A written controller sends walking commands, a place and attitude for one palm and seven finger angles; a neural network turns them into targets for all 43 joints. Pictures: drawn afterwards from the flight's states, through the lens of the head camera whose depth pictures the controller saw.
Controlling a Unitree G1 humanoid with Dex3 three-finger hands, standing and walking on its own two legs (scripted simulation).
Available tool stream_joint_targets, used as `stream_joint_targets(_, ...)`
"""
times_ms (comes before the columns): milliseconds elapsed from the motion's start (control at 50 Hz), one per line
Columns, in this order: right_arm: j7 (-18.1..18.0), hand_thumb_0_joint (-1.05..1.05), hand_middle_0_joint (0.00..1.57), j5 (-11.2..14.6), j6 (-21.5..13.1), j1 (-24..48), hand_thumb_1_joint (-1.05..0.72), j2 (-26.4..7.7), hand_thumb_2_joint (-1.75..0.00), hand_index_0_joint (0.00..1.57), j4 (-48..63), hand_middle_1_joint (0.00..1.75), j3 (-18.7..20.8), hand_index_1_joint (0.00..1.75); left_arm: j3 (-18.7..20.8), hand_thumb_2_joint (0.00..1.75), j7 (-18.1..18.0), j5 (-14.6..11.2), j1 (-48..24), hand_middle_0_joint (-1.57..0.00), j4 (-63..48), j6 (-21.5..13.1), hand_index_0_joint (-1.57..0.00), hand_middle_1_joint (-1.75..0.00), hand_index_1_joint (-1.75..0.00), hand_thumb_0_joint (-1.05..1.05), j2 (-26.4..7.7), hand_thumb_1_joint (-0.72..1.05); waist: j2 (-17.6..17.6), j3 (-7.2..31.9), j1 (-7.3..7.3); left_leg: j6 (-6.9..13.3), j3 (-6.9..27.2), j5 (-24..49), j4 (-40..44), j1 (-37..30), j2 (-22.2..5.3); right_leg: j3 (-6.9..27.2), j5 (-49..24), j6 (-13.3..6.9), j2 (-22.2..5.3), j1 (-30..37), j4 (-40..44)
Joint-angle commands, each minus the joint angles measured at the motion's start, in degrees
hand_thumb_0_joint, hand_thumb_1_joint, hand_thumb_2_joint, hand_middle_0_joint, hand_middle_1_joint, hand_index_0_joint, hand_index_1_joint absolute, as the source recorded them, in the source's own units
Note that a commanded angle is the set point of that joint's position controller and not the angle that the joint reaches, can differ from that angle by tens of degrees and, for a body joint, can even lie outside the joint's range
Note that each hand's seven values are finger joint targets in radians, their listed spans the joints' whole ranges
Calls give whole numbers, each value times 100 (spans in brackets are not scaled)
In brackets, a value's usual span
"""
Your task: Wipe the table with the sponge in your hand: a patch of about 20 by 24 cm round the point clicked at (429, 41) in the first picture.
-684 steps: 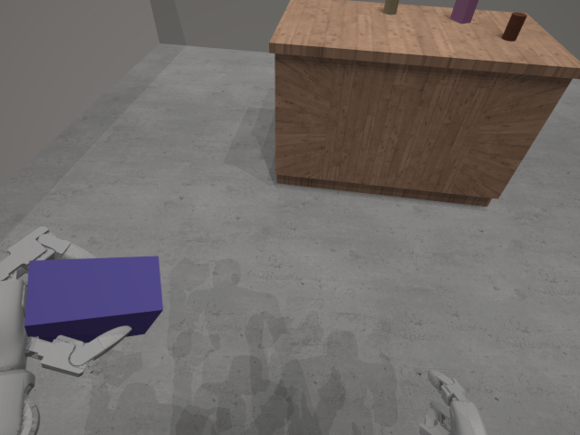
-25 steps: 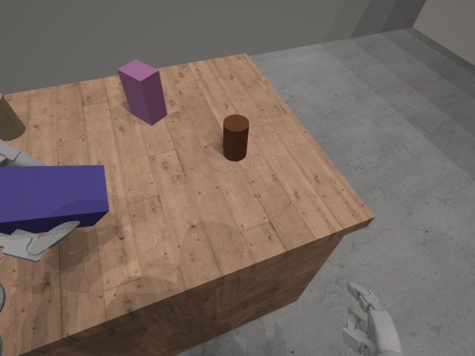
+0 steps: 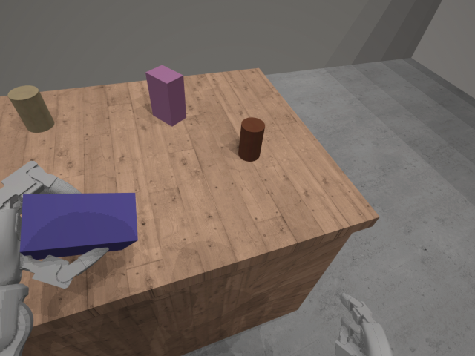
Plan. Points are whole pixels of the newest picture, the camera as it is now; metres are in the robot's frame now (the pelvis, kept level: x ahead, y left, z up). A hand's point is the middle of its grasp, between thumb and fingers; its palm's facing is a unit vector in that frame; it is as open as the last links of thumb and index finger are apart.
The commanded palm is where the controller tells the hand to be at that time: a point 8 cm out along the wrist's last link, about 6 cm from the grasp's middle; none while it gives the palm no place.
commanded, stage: come to a stop and stand still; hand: left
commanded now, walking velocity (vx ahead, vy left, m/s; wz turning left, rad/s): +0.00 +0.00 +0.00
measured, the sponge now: (96, 226) +0.23 +0.21 +0.15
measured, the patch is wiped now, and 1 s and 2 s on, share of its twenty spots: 0.00 0.00 0.00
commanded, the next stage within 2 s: look again from close up in 0.72 s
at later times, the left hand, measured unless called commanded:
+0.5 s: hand (90, 205) +0.26 +0.24 +0.15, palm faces +0.28 -0.84 -0.46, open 9.8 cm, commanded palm +0.20 +0.27 +0.18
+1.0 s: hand (72, 202) +0.25 +0.25 +0.16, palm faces +0.35 -0.85 -0.38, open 9.8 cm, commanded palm +0.20 +0.29 +0.18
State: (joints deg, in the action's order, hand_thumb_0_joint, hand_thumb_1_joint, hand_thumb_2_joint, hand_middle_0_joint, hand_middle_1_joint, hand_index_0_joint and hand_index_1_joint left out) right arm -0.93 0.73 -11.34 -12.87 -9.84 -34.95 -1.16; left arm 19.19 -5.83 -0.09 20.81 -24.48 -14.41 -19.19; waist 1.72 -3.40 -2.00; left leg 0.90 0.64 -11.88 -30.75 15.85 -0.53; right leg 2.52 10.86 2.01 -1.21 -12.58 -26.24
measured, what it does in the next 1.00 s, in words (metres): stands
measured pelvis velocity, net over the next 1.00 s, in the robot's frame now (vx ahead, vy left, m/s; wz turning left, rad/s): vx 0.03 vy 0.01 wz -0.02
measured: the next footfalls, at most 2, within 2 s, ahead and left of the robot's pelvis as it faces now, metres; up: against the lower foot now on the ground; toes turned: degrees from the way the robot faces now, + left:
none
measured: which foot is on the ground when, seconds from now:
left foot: down 0.00-1.00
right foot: down 0.00-1.00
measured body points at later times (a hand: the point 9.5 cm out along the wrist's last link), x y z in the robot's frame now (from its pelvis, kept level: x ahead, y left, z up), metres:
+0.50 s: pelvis +0.03 +0.00 +0.00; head +0.06 +0.01 +0.45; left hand +0.24 +0.28 +0.17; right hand +0.19 -0.24 -0.07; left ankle +0.06 +0.11 -0.73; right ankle +0.04 -0.16 -0.73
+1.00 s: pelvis +0.03 +0.01 +0.01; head +0.06 +0.04 +0.45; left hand +0.23 +0.30 +0.18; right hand +0.23 -0.20 -0.06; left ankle +0.06 +0.11 -0.73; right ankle +0.04 -0.16 -0.73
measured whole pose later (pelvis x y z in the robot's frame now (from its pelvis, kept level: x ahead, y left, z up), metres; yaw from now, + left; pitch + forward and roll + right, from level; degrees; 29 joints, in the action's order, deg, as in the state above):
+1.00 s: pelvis +0.03 +0.01 +0.01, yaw -1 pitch -2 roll -1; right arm -1.2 1.3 -7.1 -8.6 -10.0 -31.9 -1.3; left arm 20.6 -4.7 -1.2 22.9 -27.7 -11.9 -21.3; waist 2.3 -5.8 -2.4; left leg 1.3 -0.6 -12.9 -27.7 13.1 -0.4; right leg 3.4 10.4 3.8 -1.8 -9.4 -21.4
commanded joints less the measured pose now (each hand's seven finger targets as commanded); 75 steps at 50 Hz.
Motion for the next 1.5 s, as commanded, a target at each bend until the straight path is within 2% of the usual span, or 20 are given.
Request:
stream_joint_targets(0,-71,0,20,9,-309,641,-90,-829,-90,20,882,30,321,30,768,130,-102,-97,-596,-120,-1240,-346,-120,-160,-160,0,-1165,10,-539,331,80,52,334,-1524,1183,220,-252,94,744,-300,59,94,717)
stream_joint_targets(60,-68,0,20,-2,-305,597,-90,-808,-90,20,904,30,329,30,704,130,-64,-110,-536,-120,-1239,-363,-120,-160,-160,0,-1078,10,-519,499,74,30,265,-1029,1140,181,-225,43,274,-268,32,415,671)
stream_joint_targets(80,-64,0,20,-325,-398,259,-90,-973,-90,20,767,30,261,30,3838,130,-47,682,-6104,-120,-2704,-897,-120,-160,-160,0,-5572,10,-20,220,-77,116,-96,-509,395,610,-368,382,39,-428,-190,-174,713)
stream_joint_targets(100,-77,0,20,5,-149,509,-90,-614,-90,20,516,30,249,30,2340,130,6,269,-4382,-120,-497,-600,-120,-160,-160,0,-3287,10,-793,793,104,111,49,-1,480,-428,-542,-85,576,-505,-549,-480,327)
stream_joint_targets(120,-29,0,20,-104,-204,449,-90,-806,-90,20,666,30,480,30,1298,130,148,35,-2741,-120,261,-455,-120,-160,-160,0,-1866,10,-1381,1114,40,16,84,-288,656,-823,-359,151,306,-607,-136,-293,93)
stream_joint_targets(140,36,0,20,10,-230,452,-90,-863,-90,20,874,30,480,30,657,130,232,-74,-2063,-120,-13,-403,-120,-160,-160,0,-1311,10,-1587,1078,62,58,74,-673,783,-733,-333,174,320,-514,-88,-233,154)
stream_joint_targets(200,265,0,20,182,-222,550,-90,-789,-90,20,1032,30,428,30,176,130,290,-247,-130,-120,-575,-282,-120,-160,-160,0,-562,10,-934,1006,-32,99,71,-820,1039,-481,-365,36,229,-360,-27,145,208)
stream_joint_targets(280,114,0,20,110,-112,634,-90,-835,-90,20,1118,30,375,30,962,130,133,-201,19,-120,-855,-219,-120,-160,-160,0,-1404,10,685,548,-39,-8,-96,-883,890,-122,-207,144,558,-271,-85,61,747)
stream_joint_targets(300,55,0,20,119,-70,765,-90,-864,-90,20,1080,30,352,30,1340,130,53,-199,-38,-120,-889,-211,-120,-160,-160,0,-1746,10,468,603,-38,-22,-142,-855,952,-222,-210,110,690,-248,-45,-15,717)
stream_joint_targets(320,-14,0,20,77,-45,700,-90,-805,-90,20,1123,30,332,30,1186,130,78,-221,-64,-120,-821,-243,-120,-160,-160,0,-1487,10,445,525,14,9,-62,-778,962,-105,-222,57,549,-256,-84,56,697)
stream_joint_targets(400,-120,0,20,42,-69,846,-90,-811,-90,20,1125,30,295,30,1422,130,9,-195,-604,-120,-1575,-398,-120,-160,-160,0,-1846,10,-660,865,23,43,-94,20,887,-434,-214,128,-476,-283,-93,358,361)
stream_joint_targets(440,-129,0,20,33,-105,741,-90,-777,-90,20,1121,30,295,30,1171,130,16,-228,-556,-120,-1672,-409,-120,-160,-160,0,-1579,10,-759,1014,27,62,-61,499,754,-551,-205,103,-939,-297,-125,565,335)
stream_joint_targets(560,-38,0,20,24,-103,686,-90,-839,-90,20,982,30,352,30,844,130,-3,-214,-20,-120,-1554,-313,-120,-160,-160,0,-1180,10,-425,1163,24,7,-75,1686,529,-920,-257,-5,-1697,-244,-112,617,348)
stream_joint_targets(620,-29,0,20,32,15,664,-90,-824,-90,20,954,30,345,30,696,130,26,-219,181,-120,-1206,-221,-120,-160,-160,0,-957,10,-320,998,24,7,-69,1510,607,-803,-290,-89,-1539,-204,-91,531,447)
stream_joint_targets(680,-69,0,20,40,87,726,-90,-822,-90,20,1001,30,363,30,826,130,14,-218,-27,-120,-1281,-191,-120,-160,-160,0,-1148,10,-201,898,34,-3,-61,1187,687,-738,-300,11,-1494,-221,-124,527,506)
stream_joint_targets(800,-92,0,20,66,134,888,-90,-793,-90,20,1104,30,301,30,903,130,-22,-208,-247,-120,-1666,-162,-120,-160,-160,0,-1300,10,-612,983,15,10,-43,874,863,-696,-283,-58,-1286,-221,-77,658,510)
stream_joint_targets(920,-99,0,20,42,169,772,-90,-767,-90,20,1116,30,290,30,641,130,-15,-205,-157,-120,-1452,-120,-120,-160,-160,0,-1006,10,-570,884,41,31,12,461,918,-538,-320,-133,-1084,-213,-94,686,604)
stream_joint_targets(1160,-88,0,20,81,138,730,-90,-814,-90,20,1133,30,336,30,729,130,-42,-138,-263,-120,-1615,-174,-120,-160,-160,0,-1153,10,-696,703,63,69,194,-416,1173,-96,-400,-178,-525,-211,-92,817,533)
stream_joint_targets(1340,-63,0,20,115,95,674,-90,-809,-90,20,1210,30,372,30,882,130,-47,-180,-105,-120,-1733,-255,-120,-160,-160,0,-1209,10,-943,722,27,66,322,141,1237,-2,-738,-283,-648,-142,-10,732,72)
stream_joint_targets(1480,-8,0,20,73,88,640,-90,-806,-90,20,1280,30,400,30,921,130,-7,-200,31,-120,-1881,-329,-120,-160,-160,0,-1184,10,-654,770,8,99,252,33,744,260,-822,-107,-974,-194,-91,468,-98)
